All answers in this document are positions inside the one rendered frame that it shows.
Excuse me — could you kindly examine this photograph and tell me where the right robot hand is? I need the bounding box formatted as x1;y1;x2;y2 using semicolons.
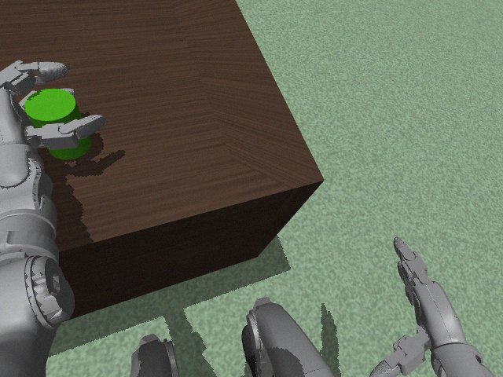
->
369;237;467;377

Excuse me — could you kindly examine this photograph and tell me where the right robot arm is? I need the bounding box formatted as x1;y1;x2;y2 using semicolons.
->
431;342;496;377

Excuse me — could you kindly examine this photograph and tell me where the left robot hand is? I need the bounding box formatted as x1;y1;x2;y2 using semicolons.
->
0;60;105;151

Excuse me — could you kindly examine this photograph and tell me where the can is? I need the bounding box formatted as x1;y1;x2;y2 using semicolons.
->
24;89;91;159

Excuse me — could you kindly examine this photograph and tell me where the left robot arm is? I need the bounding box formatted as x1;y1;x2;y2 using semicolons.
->
0;144;75;377

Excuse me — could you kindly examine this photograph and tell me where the right robot foot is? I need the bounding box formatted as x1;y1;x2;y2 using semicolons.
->
241;325;274;377

